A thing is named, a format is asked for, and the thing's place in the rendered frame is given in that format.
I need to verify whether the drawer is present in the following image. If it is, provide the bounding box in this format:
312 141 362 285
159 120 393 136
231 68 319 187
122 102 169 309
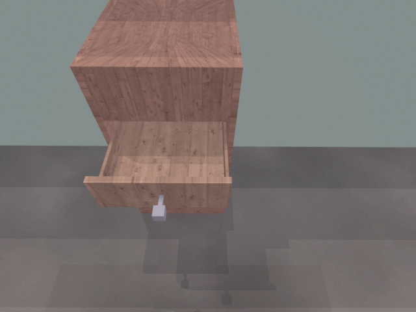
83 122 232 208

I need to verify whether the cabinet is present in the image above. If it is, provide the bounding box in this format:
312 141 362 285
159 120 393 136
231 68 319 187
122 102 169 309
70 0 243 214

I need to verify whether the handle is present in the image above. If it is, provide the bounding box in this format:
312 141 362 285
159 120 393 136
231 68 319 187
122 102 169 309
152 195 166 221

